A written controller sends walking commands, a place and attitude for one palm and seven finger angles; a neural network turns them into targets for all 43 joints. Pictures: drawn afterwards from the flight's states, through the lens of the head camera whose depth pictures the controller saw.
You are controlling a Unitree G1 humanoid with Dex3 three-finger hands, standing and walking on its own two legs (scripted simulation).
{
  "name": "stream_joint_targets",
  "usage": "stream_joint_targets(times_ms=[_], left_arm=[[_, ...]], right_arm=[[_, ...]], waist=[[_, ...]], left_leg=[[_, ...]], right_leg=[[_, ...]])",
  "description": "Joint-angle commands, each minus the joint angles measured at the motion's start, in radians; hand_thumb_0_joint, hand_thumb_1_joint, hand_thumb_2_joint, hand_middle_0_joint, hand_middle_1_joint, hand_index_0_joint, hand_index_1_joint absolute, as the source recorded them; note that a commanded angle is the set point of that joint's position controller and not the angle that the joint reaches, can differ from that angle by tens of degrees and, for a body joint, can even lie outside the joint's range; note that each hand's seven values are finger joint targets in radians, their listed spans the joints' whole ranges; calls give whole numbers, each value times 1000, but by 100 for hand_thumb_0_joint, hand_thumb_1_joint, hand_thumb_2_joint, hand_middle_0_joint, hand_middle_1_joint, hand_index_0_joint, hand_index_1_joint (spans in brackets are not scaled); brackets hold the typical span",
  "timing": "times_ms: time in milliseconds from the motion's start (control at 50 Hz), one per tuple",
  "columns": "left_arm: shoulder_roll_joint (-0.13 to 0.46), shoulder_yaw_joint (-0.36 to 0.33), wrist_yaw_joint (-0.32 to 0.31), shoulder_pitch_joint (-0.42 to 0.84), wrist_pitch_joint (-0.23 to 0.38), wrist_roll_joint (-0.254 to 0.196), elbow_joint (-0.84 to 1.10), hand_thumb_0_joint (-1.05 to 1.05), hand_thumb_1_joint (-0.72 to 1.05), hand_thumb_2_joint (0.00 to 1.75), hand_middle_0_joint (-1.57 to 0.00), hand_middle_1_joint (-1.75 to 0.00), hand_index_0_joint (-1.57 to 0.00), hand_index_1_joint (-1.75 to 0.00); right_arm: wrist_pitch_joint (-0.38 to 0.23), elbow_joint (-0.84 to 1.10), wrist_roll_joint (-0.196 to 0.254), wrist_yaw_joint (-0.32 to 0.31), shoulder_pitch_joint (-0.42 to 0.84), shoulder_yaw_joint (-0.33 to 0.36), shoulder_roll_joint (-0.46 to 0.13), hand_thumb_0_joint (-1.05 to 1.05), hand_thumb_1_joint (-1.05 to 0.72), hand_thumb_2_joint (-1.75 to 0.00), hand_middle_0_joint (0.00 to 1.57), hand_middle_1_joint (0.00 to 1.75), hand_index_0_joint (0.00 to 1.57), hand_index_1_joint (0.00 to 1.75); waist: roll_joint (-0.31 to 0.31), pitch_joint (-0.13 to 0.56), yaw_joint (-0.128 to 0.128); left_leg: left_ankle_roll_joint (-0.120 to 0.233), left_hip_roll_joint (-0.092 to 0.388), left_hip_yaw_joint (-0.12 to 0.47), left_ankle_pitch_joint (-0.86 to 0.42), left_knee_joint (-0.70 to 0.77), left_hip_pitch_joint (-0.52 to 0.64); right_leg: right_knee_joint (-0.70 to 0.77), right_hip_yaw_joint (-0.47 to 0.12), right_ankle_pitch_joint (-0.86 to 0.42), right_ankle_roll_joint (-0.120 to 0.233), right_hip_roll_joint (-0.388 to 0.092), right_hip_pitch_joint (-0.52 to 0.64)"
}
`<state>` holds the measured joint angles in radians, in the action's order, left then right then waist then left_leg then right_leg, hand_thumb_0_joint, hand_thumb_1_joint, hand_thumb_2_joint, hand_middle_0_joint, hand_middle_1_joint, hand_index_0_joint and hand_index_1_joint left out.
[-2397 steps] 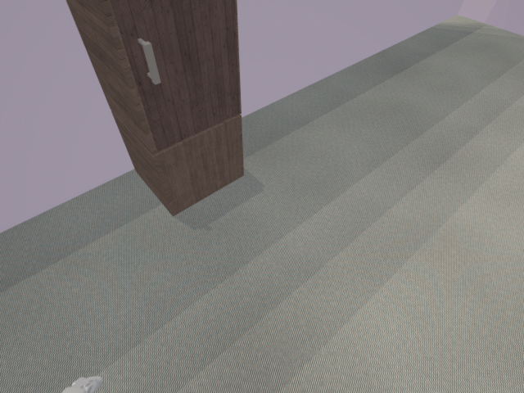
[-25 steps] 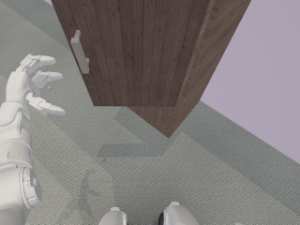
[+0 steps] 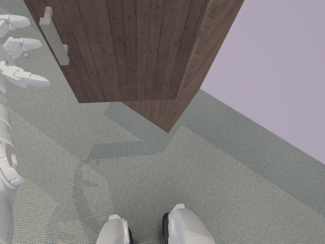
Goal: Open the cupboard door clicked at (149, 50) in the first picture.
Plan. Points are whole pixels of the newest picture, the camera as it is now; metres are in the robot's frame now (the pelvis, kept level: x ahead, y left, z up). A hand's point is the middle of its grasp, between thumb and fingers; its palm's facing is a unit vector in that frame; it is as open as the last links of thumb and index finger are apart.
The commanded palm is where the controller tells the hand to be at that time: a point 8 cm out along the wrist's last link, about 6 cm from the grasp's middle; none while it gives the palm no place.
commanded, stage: move the hooked fingers beside the handle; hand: left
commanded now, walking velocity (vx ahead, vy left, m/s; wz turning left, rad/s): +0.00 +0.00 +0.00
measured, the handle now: (57, 37) +0.59 +0.19 +0.07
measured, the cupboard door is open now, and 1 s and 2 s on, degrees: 40 40 39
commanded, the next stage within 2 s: slide the fingers in behind the handle in 1.00 s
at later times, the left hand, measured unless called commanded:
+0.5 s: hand (28, 49) +0.56 +0.25 +0.07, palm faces -0.01 -1.00 +0.00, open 14.0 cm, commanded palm +0.53 +0.28 +0.08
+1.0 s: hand (35, 54) +0.54 +0.23 +0.08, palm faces +0.00 -1.00 -0.02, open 14.0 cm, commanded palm +0.52 +0.27 +0.08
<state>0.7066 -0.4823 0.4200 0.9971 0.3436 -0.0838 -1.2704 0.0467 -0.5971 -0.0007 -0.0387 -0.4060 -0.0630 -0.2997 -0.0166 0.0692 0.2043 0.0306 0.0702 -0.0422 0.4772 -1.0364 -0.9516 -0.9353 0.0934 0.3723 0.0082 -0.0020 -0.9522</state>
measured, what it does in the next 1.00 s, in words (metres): stands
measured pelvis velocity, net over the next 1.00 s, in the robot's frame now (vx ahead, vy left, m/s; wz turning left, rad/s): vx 0.01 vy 0.00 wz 0.00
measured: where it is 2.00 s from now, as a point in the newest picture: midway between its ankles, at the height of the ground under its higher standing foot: outside the picture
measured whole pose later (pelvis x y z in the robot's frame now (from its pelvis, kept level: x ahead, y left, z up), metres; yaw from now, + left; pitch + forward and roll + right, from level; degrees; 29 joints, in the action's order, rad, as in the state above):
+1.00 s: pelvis +0.01 +0.00 +0.00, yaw +0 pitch +23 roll -4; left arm 0.65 -0.45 0.36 0.99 0.35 -0.07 -1.24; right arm 0.09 -0.58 -0.01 -0.01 -0.38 -0.06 -0.28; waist -0.03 0.08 0.20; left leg 0.03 0.07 -0.03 0.50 -1.05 -0.95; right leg -0.93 0.10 0.39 0.00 0.00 -0.95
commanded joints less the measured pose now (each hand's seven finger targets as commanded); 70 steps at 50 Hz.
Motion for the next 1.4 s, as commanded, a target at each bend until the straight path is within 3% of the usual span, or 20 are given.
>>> stream_joint_targets(times_ms=[0, 80, 120, 160, 180, 260, 340, 400, 520, 580, 620, 660, 720, 820, 880, 1060, 1100, 1180, 1280, 1380], left_arm=[[344, -46, 2, 457, 57, -9, 181, 0, -50, 30, -30, -120, -30, -120], [340, -18, -1, 536, 29, 5, 132, 0, -50, 30, -30, -120, -30, -120], [365, -34, -3, 519, 22, 15, 126, 0, -50, 30, -30, -120, -30, -120], [403, -70, -3, 502, 39, 17, 189, 0, -50, 30, -30, -120, -30, -120], [369, -50, 1, 477, 38, 18, 193, 0, -50, 30, -30, -120, -30, -120], [339, -51, 4, 459, 24, -1, 212, 0, -50, 30, -30, -120, -30, -120], [369, -96, -13, 433, 41, -9, 317, 0, -50, 30, -30, -120, -30, -120], [305, -68, -22, 382, 45, -14, 343, 0, -50, 30, -30, -120, -30, -120], [252, -30, -26, 353, 30, -17, 273, 0, -50, 30, -30, -120, -30, -120], [214, -12, -28, 359, 56, -26, 315, 0, -50, 30, -30, -120, -30, -120], [203, -12, -28, 341, 59, -36, 293, 0, -50, 30, -30, -120, -30, -120], [182, -3, -25, 346, 65, -42, 301, 0, -50, 30, -30, -120, -30, -120], [185, -3, -32, 324, 65, -35, 293, 0, -50, 30, -30, -120, -30, -120], [151, 39, -56, 414, 78, -28, 294, 0, -50, 30, -30, -120, -30, -120], [225, -8, -69, 440, 85, -17, 261, 0, -50, 30, -30, -120, -30, -120], [278, -16, -47, 446, 76, -2, 215, 0, -50, 30, -30, -120, -30, -120], [237, 19, -44, 449, 62, -5, 198, 0, -50, 30, -30, -120, -30, -120], [262, -14, -46, 462, 65, -13, 218, 0, -50, 30, -30, -120, -30, -120], [201, 23, -72, 459, 65, -7, 224, 0, -50, 30, -30, -120, -30, -120], [247, -15, -107, 449, 73, 12, 242, 0, -50, 30, -30, -120, -30, -120]], right_arm=[[5, 36, -11, -10, -206, 61, -194, 0, -90, -90, 20, 30, 20, 30], [14, 30, -15, -10, -227, 53, -201, 0, -90, -90, 20, 30, 20, 30], [17, 34, -18, -8, -239, 52, -203, 0, -90, -90, 20, 30, 20, 30], [22, 39, -27, -2, -255, 57, -205, 0, -90, -90, 20, 30, 20, 30], [27, 39, -27, 3, -260, 61, -202, 0, -90, -90, 20, 30, 20, 30], [46, 38, -26, 10, -267, 66, -202, 0, -90, -90, 20, 30, 20, 30], [54, 46, -30, 17, -275, 76, -198, 0, -90, -90, 20, 30, 20, 30], [60, 43, -28, 27, -268, 81, -187, 0, -90, -90, 20, 30, 20, 30], [67, 38, -23, 24, -258, 80, -183, 0, -90, -90, 20, 30, 20, 30], [65, 40, -25, 26, -250, 83, -176, 0, -90, -90, 20, 30, 20, 30], [64, 36, -24, 27, -243, 84, -177, 0, -90, -90, 20, 30, 20, 30], [63, 38, -21, 26, -234, 85, -174, 0, -90, -90, 20, 30, 20, 30], [65, 43, -19, 26, -222, 85, -174, 0, -90, -90, 20, 30, 20, 30], [59, 34, -16, 21, -201, 81, -169, 0, -90, -90, 20, 30, 20, 30], [50, 32, -17, 13, -199, 76, -176, 0, -90, -90, 20, 30, 20, 30], [32, 40, -15, 5, -203, 63, -180, 0, -90, -90, 20, 30, 20, 30], [32, 38, -13, 6, -206, 62, -178, 0, -90, -90, 20, 30, 20, 30], [28, 30, -17, 6, -223, 68, -184, 0, -90, -90, 20, 30, 20, 30], [26, 22, -19, 14, -227, 70, -175, 0, -90, -90, 20, 30, 20, 30], [23, 31, -22, 17, -233, 70, -173, 0, -90, -90, 20, 30, 20, 30]], waist=[[-170, 516, 9], [-165, 482, 51], [-186, 505, 42], [-252, 601, 16], [-244, 615, 21], [-223, 574, 24], [-262, 634, -4], [-272, 616, -8], [-202, 501, 6], [-258, 546, -5], [-196, 520, -1], [-227, 530, -3], [-182, 518, -10], [-173, 483, 17], [-164, 500, 16], [-183, 543, 6], [-156, 507, 28], [-157, 550, 17], [-169, 518, 21], [-166, 546, 5]], left_leg=[[1, -33, 87, -416, 97, 288], [4, -27, 101, -402, 84, 272], [3, -27, 101, -407, 80, 273], [-8, -23, 112, -505, 75, 358], [-13, -19, 117, -553, 72, 393], [-15, -10, 121, -588, 76, 400], [-22, -8, 127, -685, 78, 468], [-31, -4, 125, -741, 83, 516], [-21, -9, 117, -657, 104, 452], [-33, -8, 122, -727, 98, 517], [-29, -8, 120, -697, 99, 487], [-29, -11, 114, -710, 96, 496], [-23, -16, 111, -662, 101, 459], [-19, -21, 111, -561, 102, 433], [-12, -29, 104, -500, 93, 380], [-4, -37, 93, -427, 87, 314], [2, -35, 90, -409, 87, 296], [0, -33, 94, -410, 85, 309], [1, -34, 92, -397, 90, 310], [3, -39, 83, -397, 95, 291]], right_leg=[[70, -70, -285, 9, 45, 254], [70, -61, -252, 5, 51, 186], [63, -58, -247, 8, 50, 185], [46, -51, -298, 14, 52, 192], [44, -45, -317, 14, 54, 177], [52, -37, -332, 10, 60, 166], [51, -33, -375, 16, 65, 197], [69, -29, -383, 13, 70, 184], [84, -26, -355, 11, 68, 188], [80, -27, -370, 15, 68, 177], [83, -27, -370, 13, 68, 193], [80, -31, -384, 13, 66, 191], [79, -32, -377, 12, 64, 218], [81, -37, -324, 9, 60, 189], [72, -48, -320, 10, 56, 216], [64, -61, -305, 10, 53, 256], [74, -62, -298, 6, 53, 240], [70, -60, -292, 9, 55, 245], [78, -59, -275, 8, 54, 217], [75, -64, -294, 8, 54, 266]])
